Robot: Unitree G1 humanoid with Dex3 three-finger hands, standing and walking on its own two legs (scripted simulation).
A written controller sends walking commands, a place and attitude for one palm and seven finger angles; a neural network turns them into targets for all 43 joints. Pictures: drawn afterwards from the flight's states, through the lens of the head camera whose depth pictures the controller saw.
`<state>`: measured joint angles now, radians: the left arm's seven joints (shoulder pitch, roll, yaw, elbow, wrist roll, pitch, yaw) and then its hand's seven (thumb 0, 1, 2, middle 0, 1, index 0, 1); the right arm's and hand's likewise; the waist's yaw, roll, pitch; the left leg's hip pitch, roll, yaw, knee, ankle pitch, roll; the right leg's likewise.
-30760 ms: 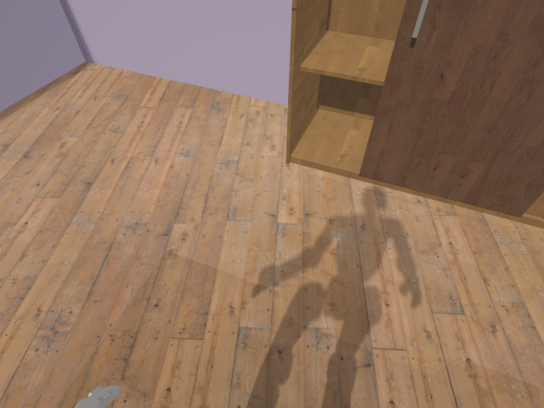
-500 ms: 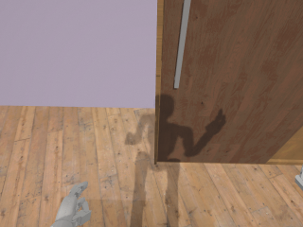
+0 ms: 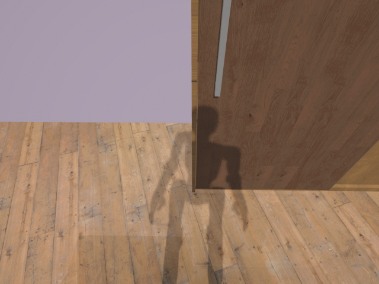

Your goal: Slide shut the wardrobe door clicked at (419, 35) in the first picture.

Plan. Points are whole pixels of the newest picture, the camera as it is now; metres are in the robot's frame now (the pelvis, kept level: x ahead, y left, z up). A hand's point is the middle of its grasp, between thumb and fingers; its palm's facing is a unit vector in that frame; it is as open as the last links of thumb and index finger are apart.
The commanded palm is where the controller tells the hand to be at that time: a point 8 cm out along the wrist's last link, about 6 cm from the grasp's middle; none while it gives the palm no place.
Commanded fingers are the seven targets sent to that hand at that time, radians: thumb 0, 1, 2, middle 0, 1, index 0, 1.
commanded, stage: let the arm hang, fingers relaxed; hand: right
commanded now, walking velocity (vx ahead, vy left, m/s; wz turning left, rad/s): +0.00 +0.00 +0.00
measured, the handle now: (221, 42) +0.67 -0.04 +0.17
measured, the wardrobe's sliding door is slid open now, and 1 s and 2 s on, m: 0.00 0.00 0.00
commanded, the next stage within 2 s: look to check the result in 0.58 s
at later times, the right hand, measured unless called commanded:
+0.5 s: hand out of the picture +0.09 -0.22 -0.17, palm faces -0.03 +0.97 -0.24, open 7.4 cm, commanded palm none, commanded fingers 0.00 -0.90 -0.90 0.20 0.30 0.20 0.30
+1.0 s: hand out of the picture +0.13 -0.24 -0.15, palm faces -0.03 +0.94 -0.34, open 7.4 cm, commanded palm none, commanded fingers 0.00 -0.90 -0.90 0.20 0.30 0.20 0.30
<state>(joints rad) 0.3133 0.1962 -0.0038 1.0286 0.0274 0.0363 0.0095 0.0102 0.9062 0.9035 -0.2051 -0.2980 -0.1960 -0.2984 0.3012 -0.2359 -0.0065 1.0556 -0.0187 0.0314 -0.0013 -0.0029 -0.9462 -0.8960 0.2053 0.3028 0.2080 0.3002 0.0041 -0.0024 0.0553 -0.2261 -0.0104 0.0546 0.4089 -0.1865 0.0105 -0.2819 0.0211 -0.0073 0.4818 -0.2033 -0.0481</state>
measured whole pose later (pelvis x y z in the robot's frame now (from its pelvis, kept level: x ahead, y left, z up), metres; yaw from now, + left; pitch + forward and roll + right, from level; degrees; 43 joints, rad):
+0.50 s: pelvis +0.02 -0.01 +0.01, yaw +1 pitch -1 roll +0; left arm 0.16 0.26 0.01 1.10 0.02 -0.01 0.02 0.01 0.91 0.90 -0.21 -0.30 -0.20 -0.30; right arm 0.14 -0.25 -0.01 1.13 -0.02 -0.01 0.00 0.00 -0.90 -0.90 0.20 0.30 0.20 0.30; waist 0.00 0.00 0.03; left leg -0.15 0.02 0.03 0.36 -0.20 -0.01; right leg -0.18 0.05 -0.03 0.37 -0.19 -0.06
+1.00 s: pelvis +0.05 +0.00 +0.01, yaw +0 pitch +0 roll +0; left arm 0.10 0.32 0.00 1.11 0.02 -0.01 0.01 0.01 0.90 0.90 -0.21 -0.30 -0.20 -0.30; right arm 0.09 -0.33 -0.01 1.14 -0.02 -0.01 0.00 0.00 -0.90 -0.90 0.20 0.30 0.20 0.30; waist 0.00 -0.01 0.04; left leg -0.09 0.01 0.04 0.31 -0.21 0.00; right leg -0.11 0.04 -0.02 0.31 -0.19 -0.04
